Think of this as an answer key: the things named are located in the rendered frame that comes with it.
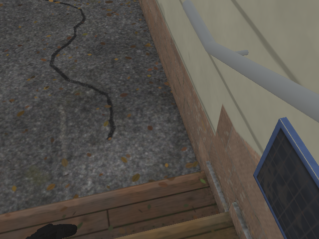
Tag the left robot hand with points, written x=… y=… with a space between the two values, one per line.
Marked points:
x=51 y=231

